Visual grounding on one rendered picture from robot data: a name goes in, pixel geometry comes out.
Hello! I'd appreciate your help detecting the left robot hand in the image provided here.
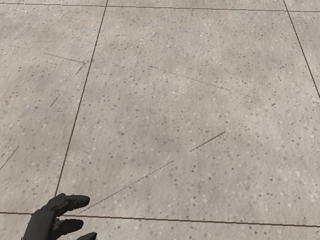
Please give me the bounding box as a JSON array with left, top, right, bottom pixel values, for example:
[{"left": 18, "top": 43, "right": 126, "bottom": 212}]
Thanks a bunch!
[{"left": 21, "top": 193, "right": 97, "bottom": 240}]

